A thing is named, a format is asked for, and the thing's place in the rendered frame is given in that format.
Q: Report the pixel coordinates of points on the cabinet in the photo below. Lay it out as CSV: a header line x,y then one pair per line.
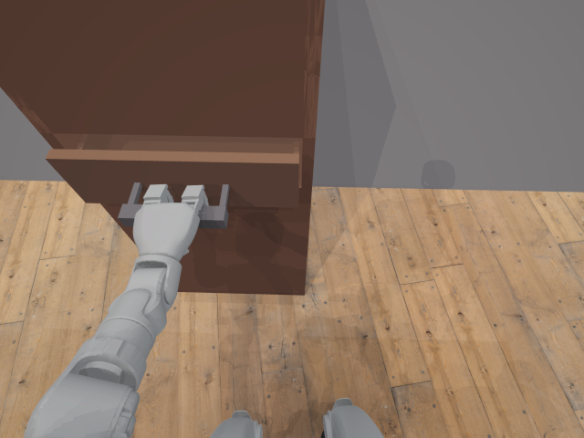
x,y
225,68

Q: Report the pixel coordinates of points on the robot left thigh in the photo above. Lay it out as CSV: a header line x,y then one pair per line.
x,y
238,427

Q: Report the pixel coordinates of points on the robot left forearm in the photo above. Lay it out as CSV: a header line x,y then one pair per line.
x,y
119,349

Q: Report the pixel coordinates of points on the robot left upper arm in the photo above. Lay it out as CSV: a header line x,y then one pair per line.
x,y
86,407

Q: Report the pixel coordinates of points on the handle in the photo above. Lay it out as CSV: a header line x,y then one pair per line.
x,y
215,217

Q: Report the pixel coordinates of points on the robot thigh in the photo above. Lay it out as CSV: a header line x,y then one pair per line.
x,y
238,427
349,421

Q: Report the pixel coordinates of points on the drawer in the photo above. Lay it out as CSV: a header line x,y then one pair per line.
x,y
260,171

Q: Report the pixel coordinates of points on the left robot hand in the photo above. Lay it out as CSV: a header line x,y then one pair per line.
x,y
164,227

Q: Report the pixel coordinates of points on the robot right thigh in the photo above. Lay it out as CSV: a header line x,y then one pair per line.
x,y
349,421

